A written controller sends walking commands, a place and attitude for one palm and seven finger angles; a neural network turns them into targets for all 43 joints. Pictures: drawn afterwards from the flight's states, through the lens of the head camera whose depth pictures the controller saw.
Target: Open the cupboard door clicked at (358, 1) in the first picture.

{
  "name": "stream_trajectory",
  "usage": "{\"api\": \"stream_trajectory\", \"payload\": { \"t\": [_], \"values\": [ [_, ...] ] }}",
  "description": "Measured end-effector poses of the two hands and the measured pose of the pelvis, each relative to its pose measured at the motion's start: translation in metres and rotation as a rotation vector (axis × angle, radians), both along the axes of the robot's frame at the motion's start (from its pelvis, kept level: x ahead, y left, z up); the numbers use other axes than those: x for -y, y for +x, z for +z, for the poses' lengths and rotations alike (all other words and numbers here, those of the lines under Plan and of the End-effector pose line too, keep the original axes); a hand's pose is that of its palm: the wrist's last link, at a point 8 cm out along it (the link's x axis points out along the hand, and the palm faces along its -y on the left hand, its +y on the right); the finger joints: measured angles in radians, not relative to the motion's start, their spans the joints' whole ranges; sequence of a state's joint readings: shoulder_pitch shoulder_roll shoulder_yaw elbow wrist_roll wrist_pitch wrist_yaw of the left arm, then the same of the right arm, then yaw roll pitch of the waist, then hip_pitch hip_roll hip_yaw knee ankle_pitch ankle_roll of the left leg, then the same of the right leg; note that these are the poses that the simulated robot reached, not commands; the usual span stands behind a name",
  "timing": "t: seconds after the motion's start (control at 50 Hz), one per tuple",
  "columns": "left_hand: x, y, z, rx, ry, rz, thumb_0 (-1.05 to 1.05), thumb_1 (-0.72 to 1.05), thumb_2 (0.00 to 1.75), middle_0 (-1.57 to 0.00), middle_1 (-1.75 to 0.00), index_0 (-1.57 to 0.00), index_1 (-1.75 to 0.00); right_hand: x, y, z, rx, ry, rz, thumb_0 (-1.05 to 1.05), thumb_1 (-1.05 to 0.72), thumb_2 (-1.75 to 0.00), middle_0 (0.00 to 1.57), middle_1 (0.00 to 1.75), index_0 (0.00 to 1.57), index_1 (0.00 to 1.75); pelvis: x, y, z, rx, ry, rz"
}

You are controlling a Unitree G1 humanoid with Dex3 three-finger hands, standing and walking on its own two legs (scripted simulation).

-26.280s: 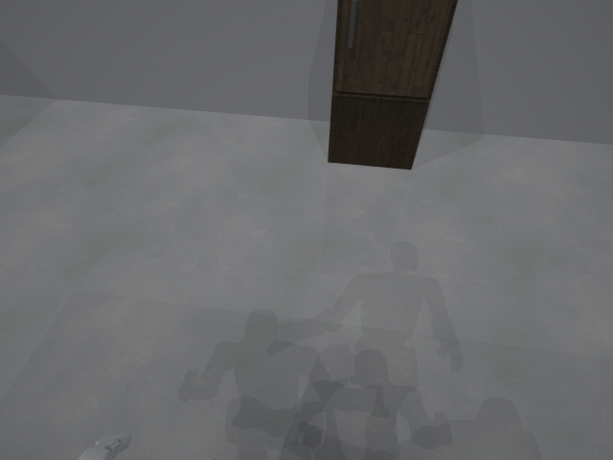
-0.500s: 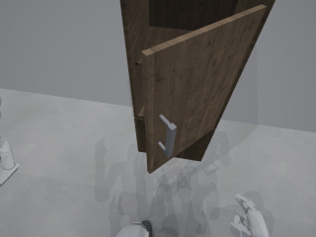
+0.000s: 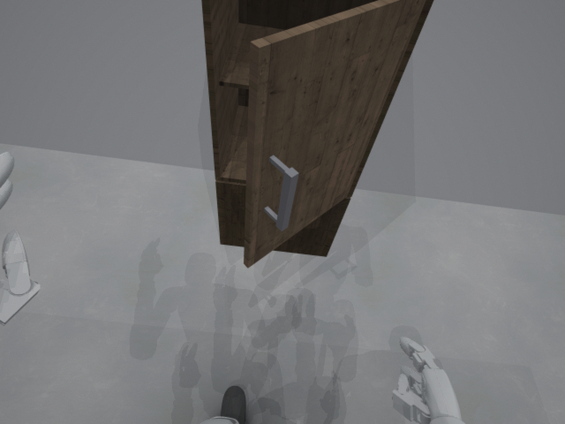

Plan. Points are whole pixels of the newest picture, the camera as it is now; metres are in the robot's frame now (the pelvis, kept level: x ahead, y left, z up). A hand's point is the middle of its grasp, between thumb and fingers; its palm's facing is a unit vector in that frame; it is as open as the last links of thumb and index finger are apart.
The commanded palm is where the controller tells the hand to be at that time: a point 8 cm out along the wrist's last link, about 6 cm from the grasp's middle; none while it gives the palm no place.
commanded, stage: stop stepping back and stand still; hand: left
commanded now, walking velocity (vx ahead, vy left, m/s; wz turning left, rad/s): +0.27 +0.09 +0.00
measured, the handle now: (279, 195) +0.52 +0.02 -0.05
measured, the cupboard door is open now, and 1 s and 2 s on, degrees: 46 46 46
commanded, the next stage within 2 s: let the arm hang, fingers relaxed in 0.92 s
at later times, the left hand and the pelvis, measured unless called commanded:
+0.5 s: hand (56, 385) +0.14 +0.20 +0.16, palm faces +0.27 -0.79 -0.55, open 7.5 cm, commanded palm +0.08 +0.26 +0.18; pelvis -0.07 -0.03 -0.01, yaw -3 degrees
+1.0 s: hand (8, 405) +0.12 +0.22 +0.17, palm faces +0.35 -0.78 -0.52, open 7.5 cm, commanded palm none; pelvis -0.09 -0.02 +0.00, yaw -2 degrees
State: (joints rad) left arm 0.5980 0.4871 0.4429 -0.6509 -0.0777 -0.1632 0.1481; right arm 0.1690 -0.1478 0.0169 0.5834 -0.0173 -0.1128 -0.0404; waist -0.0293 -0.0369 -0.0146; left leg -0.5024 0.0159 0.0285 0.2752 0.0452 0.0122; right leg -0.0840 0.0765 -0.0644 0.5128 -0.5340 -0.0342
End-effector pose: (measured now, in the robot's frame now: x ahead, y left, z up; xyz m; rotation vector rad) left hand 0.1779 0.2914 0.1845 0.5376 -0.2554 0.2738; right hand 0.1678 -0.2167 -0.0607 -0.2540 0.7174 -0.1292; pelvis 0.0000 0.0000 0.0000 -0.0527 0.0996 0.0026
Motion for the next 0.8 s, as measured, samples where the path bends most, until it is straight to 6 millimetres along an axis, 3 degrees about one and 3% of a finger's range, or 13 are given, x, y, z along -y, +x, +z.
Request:
{"api": "stream_trajectory", "payload": {
  "t": [0.08, 0.16, 0.22, 0.28, 0.34, 0.4, 0.48, 0.58, 0.68, 0.8],
  "values": [
    [0.011, -0.032, 0.000, -0.025, 0.085, -0.014, 0.02, 0.89, 0.90, -0.21, -0.30, -0.21, -0.30, 0.015, -0.034, -0.026, -0.038, 0.006, -0.009, 0.01, -0.90, -0.90, 0.20, 0.30, 0.20, 0.30, 0.004, -0.028, -0.016, 0.028, 0.026, -0.043],
    [0.004, -0.051, 0.006, 0.025, 0.071, 0.035, 0.02, 0.88, 0.90, -0.22, -0.30, -0.21, -0.30, 0.028, -0.073, -0.038, -0.110, 0.024, -0.087, 0.02, -0.91, -0.90, 0.20, 0.30, 0.20, 0.30, 0.005, -0.019, -0.015, 0.066, 0.036, -0.075],
    [-0.008, -0.046, 0.000, 0.113, 0.013, 0.101, 0.01, 0.88, 0.90, -0.22, -0.30, -0.21, -0.30, 0.038, -0.091, -0.044, -0.109, 0.003, -0.137, 0.02, -0.91, -0.90, 0.20, 0.30, 0.20, 0.30, 0.003, -0.015, -0.019, 0.093, 0.062, -0.075],
    [-0.014, -0.027, -0.012, 0.125, -0.087, 0.142, 0.01, 0.88, 0.90, -0.21, -0.30, -0.21, -0.30, 0.043, -0.102, -0.045, -0.081, -0.007, -0.161, 0.02, -0.91, -0.90, 0.20, 0.29, 0.20, 0.30, -0.002, -0.028, -0.019, 0.133, 0.069, -0.065],
    [0.002, -0.016, -0.014, 0.083, -0.100, 0.087, 0.02, 0.89, 0.90, -0.21, -0.30, -0.20, -0.30, 0.041, -0.112, -0.036, -0.032, 0.017, -0.168, 0.02, -0.91, -0.90, 0.20, 0.29, 0.20, 0.30, 0.002, -0.046, -0.015, 0.154, 0.073, -0.060],
    [0.027, -0.028, -0.010, 0.047, -0.044, -0.009, 0.02, 0.89, 0.90, -0.21, -0.30, -0.20, -0.30, 0.040, -0.122, -0.027, 0.005, 0.045, -0.178, 0.02, -0.91, -0.90, 0.20, 0.29, 0.20, 0.30, 0.012, -0.057, -0.011, 0.154, 0.076, -0.067],
    [0.050, -0.063, 0.000, 0.001, 0.079, -0.060, 0.02, 0.89, 0.90, -0.21, -0.30, -0.21, -0.30, 0.045, -0.129, -0.030, 0.022, 0.077, -0.171, 0.02, -0.91, -0.90, 0.20, 0.29, 0.20, 0.30, 0.025, -0.068, -0.013, 0.140, 0.069, -0.063],
    [0.045, -0.098, 0.013, 0.004, 0.098, 0.053, 0.02, 0.88, 0.90, -0.22, -0.30, -0.21, -0.30, 0.055, -0.136, -0.039, -0.091, 0.067, -0.118, 0.02, -0.91, -0.90, 0.20, 0.29, 0.20, 0.30, 0.034, -0.075, -0.003, 0.123, 0.081, -0.073],
    [0.028, -0.096, 0.004, -0.001, 0.008, 0.203, 0.01, 0.88, 0.90, -0.22, -0.30, -0.21, -0.30, 0.068, -0.132, -0.036, -0.092, 0.042, -0.107, 0.02, -0.91, -0.90, 0.20, 0.29, 0.20, 0.30, 0.038, -0.075, 0.006, 0.107, 0.093, -0.048],
    [0.038, -0.081, -0.017, -0.021, -0.086, 0.160, 0.02, 0.89, 0.90, -0.21, -0.30, -0.20, -0.30, 0.073, -0.112, -0.026, -0.041, -0.013, -0.081, 0.02, -0.91, -0.90, 0.20, 0.29, 0.20, 0.30, 0.032, -0.076, 0.001, 0.096, 0.052, -0.017]
  ]
}}
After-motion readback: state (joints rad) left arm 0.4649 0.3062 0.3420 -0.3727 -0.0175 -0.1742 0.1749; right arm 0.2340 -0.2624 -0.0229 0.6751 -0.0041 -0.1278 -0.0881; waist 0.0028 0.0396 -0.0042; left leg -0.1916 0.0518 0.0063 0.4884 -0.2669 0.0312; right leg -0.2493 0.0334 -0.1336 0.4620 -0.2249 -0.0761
